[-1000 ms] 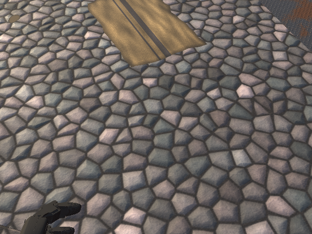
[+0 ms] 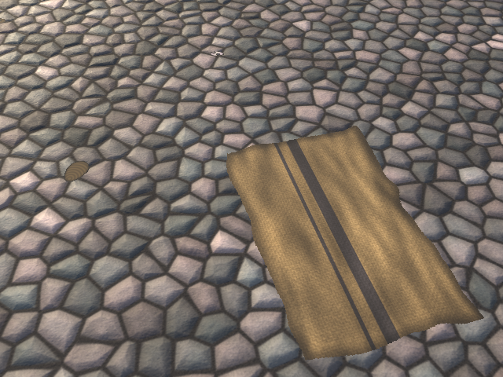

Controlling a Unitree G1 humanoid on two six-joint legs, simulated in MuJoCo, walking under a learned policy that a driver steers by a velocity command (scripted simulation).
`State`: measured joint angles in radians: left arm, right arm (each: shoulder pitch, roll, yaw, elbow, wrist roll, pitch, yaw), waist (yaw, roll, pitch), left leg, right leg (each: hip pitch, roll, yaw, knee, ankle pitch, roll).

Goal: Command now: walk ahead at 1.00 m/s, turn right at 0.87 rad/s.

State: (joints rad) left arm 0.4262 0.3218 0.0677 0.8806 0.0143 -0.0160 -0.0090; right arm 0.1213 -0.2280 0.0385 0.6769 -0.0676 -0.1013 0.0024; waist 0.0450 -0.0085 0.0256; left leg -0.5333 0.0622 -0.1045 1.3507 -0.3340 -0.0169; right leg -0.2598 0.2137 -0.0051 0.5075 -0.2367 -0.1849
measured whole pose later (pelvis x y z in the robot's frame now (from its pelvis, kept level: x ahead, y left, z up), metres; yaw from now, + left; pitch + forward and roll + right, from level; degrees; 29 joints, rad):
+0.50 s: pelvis +0.45 +0.03 +0.01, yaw -27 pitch +2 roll +3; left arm 0.09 0.38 0.06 0.64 0.03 0.01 -0.07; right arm 0.44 -0.34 -0.06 0.83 -0.03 -0.10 -0.01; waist -0.05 -0.07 0.00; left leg -0.06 0.01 0.17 0.35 -0.30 -0.02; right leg -0.74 -0.04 -0.02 1.23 -0.18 -0.09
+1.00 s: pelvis +0.76 -0.11 +0.01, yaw -52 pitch +3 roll +0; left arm 0.19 0.29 0.06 0.67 -0.02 0.01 0.03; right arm 0.06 -0.30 -0.03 0.60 -0.01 -0.07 -0.04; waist 0.05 0.03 0.06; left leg -0.70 0.06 -0.13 0.83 -0.14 -0.10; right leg -0.31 0.19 0.15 0.49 -0.20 -0.11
